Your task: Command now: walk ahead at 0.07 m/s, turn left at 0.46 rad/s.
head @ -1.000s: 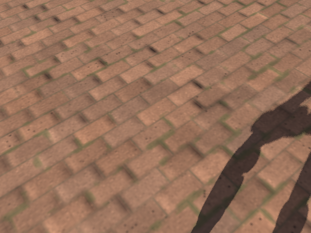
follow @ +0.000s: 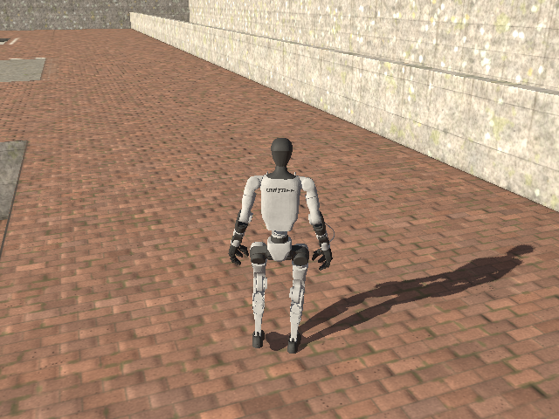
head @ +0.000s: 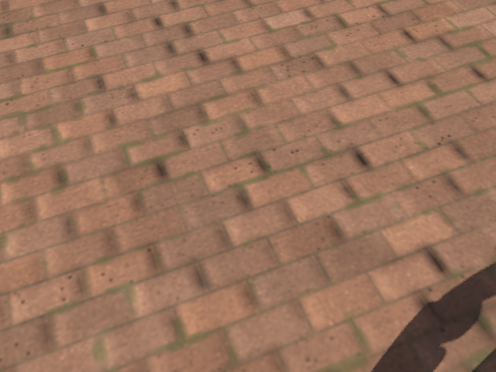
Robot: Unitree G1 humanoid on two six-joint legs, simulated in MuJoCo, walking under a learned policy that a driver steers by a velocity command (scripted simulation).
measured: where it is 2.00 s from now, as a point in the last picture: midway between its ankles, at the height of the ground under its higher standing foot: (129, 231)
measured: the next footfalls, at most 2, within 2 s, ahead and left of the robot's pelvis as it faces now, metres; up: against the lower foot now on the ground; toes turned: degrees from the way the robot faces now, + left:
left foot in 0.20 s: +0.05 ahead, +0.12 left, +0.00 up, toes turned +9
right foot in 0.68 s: +0.39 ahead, +0.01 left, +0.00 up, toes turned +24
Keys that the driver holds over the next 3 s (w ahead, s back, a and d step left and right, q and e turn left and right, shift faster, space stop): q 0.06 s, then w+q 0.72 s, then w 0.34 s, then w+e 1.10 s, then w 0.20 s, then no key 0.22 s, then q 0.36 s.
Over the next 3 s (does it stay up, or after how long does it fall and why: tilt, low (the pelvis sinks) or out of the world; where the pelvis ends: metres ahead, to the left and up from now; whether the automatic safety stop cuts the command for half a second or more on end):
stays up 1.22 0.37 0.00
